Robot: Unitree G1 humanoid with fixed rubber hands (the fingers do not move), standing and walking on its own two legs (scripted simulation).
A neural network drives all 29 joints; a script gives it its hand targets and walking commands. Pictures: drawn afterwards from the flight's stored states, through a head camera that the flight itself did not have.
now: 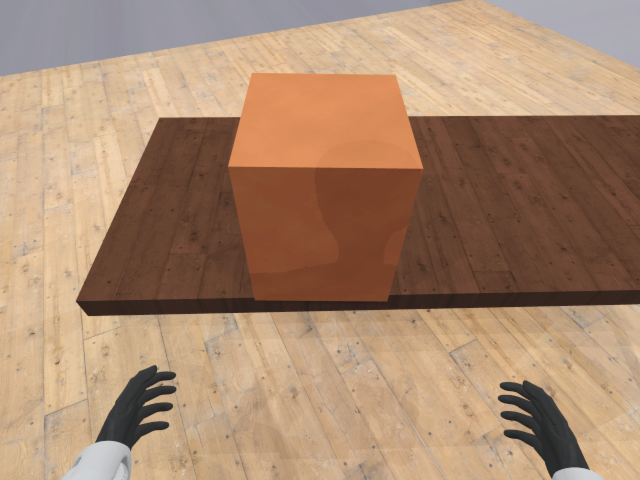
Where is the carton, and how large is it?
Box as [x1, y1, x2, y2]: [228, 73, 422, 301]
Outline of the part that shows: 252,73 228,168 254,298 258,300 386,301 422,171 421,162 395,75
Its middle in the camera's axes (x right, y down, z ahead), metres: +0.01 -0.07 +0.56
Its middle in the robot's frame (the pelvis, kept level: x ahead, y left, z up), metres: +0.49 +0.01 +0.10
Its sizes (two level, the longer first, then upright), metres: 0.210 0.200 0.250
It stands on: a table, 0.76 m high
